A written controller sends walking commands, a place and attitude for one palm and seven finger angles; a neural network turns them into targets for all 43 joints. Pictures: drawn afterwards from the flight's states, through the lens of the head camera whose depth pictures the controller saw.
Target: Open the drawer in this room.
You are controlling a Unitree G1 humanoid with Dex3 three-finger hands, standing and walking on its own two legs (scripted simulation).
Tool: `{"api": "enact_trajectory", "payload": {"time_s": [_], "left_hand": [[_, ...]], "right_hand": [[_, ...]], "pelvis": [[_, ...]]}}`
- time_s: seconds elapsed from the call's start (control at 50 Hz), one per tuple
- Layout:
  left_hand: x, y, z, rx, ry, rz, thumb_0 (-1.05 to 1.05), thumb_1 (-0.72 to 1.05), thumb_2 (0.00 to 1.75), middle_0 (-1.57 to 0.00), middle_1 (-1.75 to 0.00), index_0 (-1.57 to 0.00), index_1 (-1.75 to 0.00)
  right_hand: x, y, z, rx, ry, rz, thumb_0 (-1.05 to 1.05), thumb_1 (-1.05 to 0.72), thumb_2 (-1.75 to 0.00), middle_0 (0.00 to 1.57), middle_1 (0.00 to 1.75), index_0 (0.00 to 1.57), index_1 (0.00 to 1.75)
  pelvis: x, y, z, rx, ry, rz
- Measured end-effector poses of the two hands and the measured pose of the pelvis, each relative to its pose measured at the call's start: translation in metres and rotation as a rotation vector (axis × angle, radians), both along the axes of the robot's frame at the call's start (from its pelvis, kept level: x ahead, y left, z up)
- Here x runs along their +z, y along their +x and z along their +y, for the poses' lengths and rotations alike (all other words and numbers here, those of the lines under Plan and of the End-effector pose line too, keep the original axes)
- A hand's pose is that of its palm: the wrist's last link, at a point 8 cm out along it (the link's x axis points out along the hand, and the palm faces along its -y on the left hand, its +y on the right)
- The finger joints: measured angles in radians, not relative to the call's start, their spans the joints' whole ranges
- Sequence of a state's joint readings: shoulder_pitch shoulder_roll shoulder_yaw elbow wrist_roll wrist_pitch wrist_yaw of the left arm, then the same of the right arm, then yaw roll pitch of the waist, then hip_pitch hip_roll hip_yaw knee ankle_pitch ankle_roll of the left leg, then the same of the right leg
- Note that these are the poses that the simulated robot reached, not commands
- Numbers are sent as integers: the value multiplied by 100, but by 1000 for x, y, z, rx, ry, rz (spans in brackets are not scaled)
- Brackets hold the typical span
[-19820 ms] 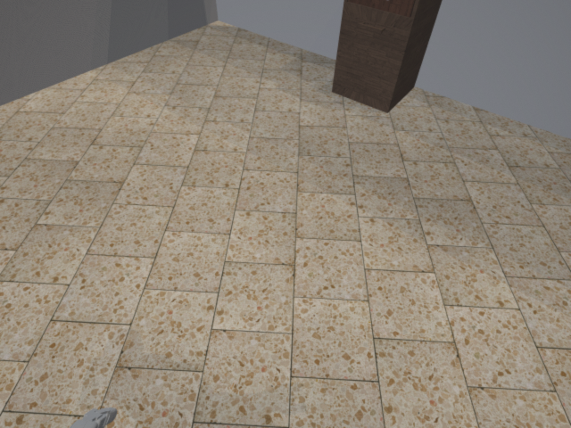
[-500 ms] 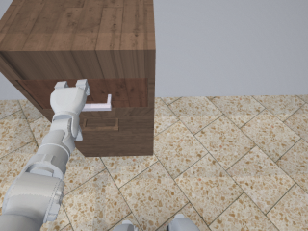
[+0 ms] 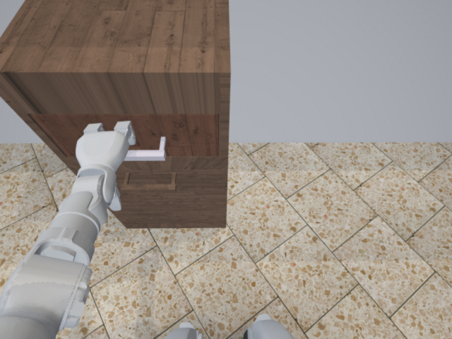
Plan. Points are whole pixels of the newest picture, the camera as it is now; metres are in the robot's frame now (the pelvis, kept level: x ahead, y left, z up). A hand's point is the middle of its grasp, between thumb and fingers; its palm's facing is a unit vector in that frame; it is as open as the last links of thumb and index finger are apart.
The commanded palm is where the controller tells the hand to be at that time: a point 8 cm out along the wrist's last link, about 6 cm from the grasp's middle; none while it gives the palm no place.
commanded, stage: move the hooked fingers above the handle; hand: left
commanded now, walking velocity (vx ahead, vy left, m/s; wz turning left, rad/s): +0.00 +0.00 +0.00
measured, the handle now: (133, 148) +0.52 +0.20 -0.06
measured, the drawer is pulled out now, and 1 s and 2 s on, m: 0.00 0.00 0.00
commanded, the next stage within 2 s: lower the fingers behind the handle in 1.84 s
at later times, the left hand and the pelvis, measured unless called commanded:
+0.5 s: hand (112, 163) +0.45 +0.22 -0.01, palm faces -0.16 +0.00 -0.99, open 13.8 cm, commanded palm +0.44 +0.20 +0.05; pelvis -0.01 +0.00 +0.00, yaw +0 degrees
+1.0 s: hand (105, 159) +0.46 +0.23 -0.01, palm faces -0.16 +0.01 -0.99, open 13.8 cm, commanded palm +0.45 +0.20 +0.05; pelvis -0.01 +0.00 +0.00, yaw +0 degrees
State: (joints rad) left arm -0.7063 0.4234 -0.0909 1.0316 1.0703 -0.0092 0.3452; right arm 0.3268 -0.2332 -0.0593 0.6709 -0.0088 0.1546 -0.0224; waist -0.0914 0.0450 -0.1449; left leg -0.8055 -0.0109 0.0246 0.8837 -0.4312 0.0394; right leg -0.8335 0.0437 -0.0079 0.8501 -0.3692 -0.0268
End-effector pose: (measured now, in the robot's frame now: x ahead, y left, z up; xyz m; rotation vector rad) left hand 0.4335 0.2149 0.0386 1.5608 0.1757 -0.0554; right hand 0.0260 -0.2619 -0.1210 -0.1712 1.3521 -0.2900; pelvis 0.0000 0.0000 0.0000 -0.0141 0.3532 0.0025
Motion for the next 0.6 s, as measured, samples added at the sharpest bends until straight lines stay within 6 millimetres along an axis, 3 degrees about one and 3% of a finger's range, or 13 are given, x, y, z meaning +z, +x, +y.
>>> {"api": "enact_trajectory", "payload": {"time_s": [0.16,0.3,0.46,0.5,0.6], "left_hand": [[14,11,-37,-188,-63,-128,0,-49,30,-32,-120,-32,-120],[11,17,-36,-93,-1,-191,0,-49,30,-37,-125,-34,-124],[2,6,3,59,25,4,0,-49,30,-34,-122,-33,-122],[5,4,1,4,9,18,0,-49,30,-33,-121,-33,-121],[12,4,-26,-177,-51,-42,0,-49,30,-33,-120,-32,-120]], "right_hand": [[1,4,-7,22,-44,-24,0,-90,-89,20,30,20,30],[-9,2,-5,17,-8,-19,0,-90,-89,20,30,20,30],[-1,-9,0,-14,-3,-12,0,-90,-89,20,30,20,30],[2,-12,-2,-6,-23,-6,0,-90,-89,20,30,20,30],[3,-15,-10,14,-62,12,0,-90,-89,20,30,20,30]], "pelvis": [[-7,-1,0,17,-8,12],[-12,-6,2,-8,1,31],[-2,-10,-2,-10,6,3],[-1,-9,-3,2,3,1],[-6,-6,-1,21,-9,7]]}}
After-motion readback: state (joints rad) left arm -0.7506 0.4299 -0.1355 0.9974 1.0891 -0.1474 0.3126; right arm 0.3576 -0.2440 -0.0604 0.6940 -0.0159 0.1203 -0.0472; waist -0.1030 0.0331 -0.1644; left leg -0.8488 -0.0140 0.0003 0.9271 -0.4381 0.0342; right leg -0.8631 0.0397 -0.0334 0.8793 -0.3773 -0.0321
